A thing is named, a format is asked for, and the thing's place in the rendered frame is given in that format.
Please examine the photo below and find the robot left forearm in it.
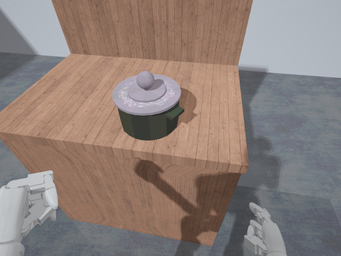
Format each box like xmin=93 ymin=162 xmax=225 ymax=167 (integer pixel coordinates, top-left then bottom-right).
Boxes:
xmin=0 ymin=242 xmax=25 ymax=256

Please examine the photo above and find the table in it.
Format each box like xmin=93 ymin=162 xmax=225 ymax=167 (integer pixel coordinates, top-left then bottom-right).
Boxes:
xmin=0 ymin=0 xmax=253 ymax=246

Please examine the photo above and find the robot right hand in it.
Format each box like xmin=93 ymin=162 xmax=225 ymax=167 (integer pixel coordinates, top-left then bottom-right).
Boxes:
xmin=244 ymin=202 xmax=287 ymax=256

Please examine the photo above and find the knob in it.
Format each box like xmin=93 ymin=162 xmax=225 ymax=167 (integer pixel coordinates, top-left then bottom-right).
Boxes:
xmin=136 ymin=71 xmax=155 ymax=89

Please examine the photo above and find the robot left hand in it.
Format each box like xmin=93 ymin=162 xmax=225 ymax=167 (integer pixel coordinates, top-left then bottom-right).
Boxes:
xmin=0 ymin=170 xmax=58 ymax=243

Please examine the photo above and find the pot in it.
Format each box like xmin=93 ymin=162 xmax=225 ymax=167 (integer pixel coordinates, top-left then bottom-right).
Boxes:
xmin=118 ymin=101 xmax=184 ymax=141

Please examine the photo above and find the lid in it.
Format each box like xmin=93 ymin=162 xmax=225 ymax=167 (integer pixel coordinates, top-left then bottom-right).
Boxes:
xmin=112 ymin=74 xmax=181 ymax=116

